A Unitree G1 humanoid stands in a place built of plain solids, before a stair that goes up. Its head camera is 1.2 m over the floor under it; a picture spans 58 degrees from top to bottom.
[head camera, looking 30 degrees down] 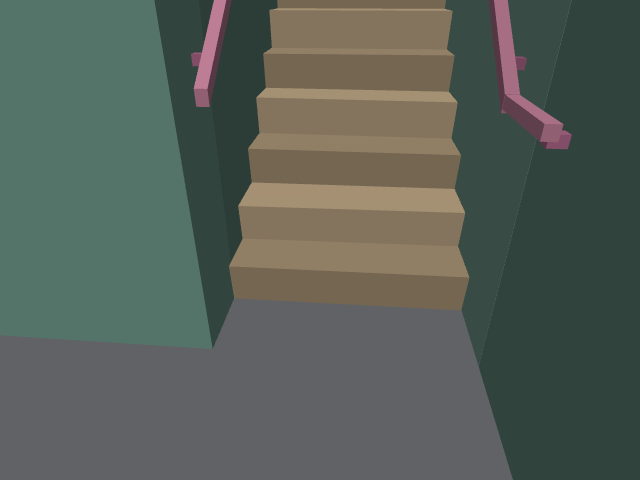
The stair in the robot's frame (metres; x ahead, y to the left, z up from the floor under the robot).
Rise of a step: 0.18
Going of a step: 0.24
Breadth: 1.00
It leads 5 degrees to the right of straight ahead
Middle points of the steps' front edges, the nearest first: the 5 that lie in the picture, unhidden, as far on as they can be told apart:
1.49 -0.11 0.18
1.72 -0.13 0.36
1.97 -0.15 0.54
2.21 -0.17 0.73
2.45 -0.20 0.91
